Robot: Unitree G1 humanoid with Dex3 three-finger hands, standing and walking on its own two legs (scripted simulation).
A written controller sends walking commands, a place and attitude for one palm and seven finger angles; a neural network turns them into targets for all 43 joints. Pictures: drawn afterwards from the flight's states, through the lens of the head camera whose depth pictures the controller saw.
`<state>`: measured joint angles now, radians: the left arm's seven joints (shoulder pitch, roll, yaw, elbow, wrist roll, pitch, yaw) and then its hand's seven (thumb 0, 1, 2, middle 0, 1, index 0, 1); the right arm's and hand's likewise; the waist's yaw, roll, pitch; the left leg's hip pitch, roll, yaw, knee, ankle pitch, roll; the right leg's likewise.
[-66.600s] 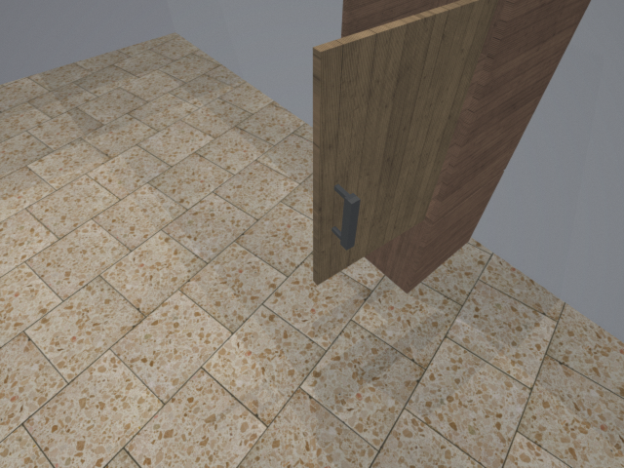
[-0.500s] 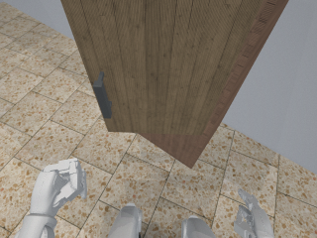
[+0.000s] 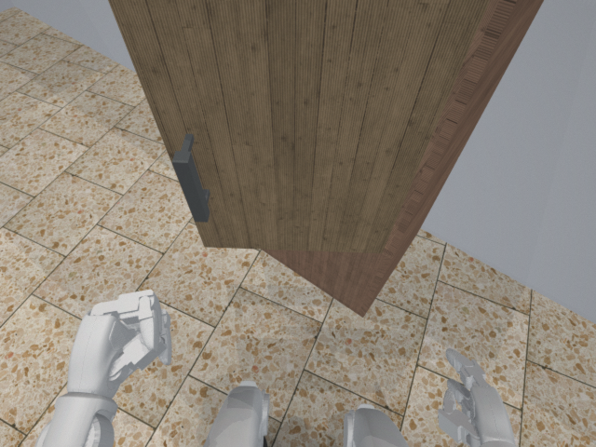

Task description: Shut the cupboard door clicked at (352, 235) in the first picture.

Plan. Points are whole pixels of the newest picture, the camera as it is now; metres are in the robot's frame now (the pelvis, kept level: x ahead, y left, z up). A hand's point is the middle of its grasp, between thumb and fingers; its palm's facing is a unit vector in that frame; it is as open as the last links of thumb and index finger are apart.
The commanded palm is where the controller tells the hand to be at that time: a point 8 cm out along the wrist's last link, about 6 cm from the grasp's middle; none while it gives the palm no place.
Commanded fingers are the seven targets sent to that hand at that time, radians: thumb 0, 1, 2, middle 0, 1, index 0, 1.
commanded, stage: bring the fist close to the handle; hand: left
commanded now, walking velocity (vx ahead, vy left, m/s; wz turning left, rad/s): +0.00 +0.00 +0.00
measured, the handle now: (195, 180) +0.48 +0.20 +0.03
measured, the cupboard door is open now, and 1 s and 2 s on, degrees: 34 34 27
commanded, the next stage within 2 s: push the door shut along its arc in 1.26 s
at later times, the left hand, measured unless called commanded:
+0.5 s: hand (197, 275) +0.32 +0.16 +0.04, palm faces +0.00 -1.00 -0.04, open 3.1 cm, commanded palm +0.31 +0.21 +0.04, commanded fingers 0.00 0.90 0.90 -1.30 -1.50 -1.30 -1.50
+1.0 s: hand (219, 227) +0.40 +0.15 +0.04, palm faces +0.02 -1.00 -0.03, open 3.1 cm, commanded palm +0.37 +0.21 +0.04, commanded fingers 0.00 0.90 0.90 -1.30 -1.50 -1.30 -1.50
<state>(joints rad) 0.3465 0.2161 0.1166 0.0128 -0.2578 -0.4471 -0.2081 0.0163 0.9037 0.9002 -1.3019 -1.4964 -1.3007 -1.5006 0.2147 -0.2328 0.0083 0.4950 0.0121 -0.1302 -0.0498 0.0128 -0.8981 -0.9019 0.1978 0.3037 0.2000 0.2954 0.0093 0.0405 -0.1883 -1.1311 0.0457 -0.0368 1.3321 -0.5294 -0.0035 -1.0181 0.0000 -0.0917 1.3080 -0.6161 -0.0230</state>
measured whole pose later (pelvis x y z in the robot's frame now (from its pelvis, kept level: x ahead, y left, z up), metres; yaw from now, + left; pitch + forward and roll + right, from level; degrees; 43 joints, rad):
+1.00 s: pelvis +0.00 +0.00 +0.00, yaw -1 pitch +22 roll -1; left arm -0.37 0.22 0.20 0.68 -0.16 -0.50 -0.11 0.02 0.90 0.90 -1.30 -1.50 -1.30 -1.50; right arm 0.25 -0.25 -0.01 0.61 0.00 -0.02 -0.01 0.01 -0.90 -0.90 0.20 0.30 0.20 0.30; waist -0.06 0.03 -0.18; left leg -1.17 0.05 0.01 1.29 -0.51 -0.01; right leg -1.10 0.01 -0.05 1.30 -0.59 -0.02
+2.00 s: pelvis -0.01 +0.00 -0.01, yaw -1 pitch +25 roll -3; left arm -0.74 0.38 0.25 1.06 -0.15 -0.51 -0.28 0.02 0.90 0.90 -1.32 -1.50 -1.31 -1.50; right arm 0.29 -0.27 0.00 0.67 0.01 0.00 -0.02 0.01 -0.90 -0.90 0.20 0.30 0.20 0.30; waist -0.10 0.04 -0.17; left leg -1.29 0.05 -0.02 1.35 -0.50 0.00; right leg -1.19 0.00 -0.07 1.34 -0.59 -0.02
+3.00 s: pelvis -0.01 +0.02 -0.05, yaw -6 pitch +34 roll -6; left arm -1.25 0.65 0.31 1.26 -0.01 -0.27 -0.44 0.01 0.89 0.92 -1.30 -1.50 -1.30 -1.50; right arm 0.36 -0.26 0.06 0.65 -0.02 -0.04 -0.01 0.00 -0.90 -0.90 0.20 0.30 0.20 0.30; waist -0.27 0.07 -0.14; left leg -1.56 0.09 -0.04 1.51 -0.54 0.03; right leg -1.45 0.04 -0.07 1.45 -0.59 0.00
